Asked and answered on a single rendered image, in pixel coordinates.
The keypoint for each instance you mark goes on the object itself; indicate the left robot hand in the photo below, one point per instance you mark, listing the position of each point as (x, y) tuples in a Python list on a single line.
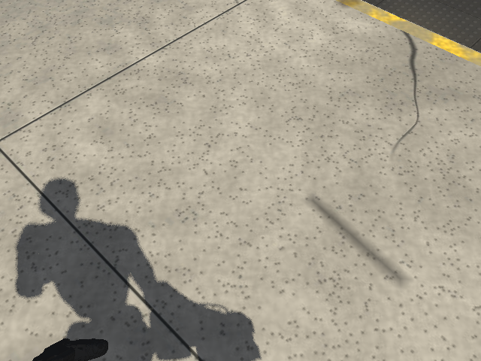
[(79, 350)]

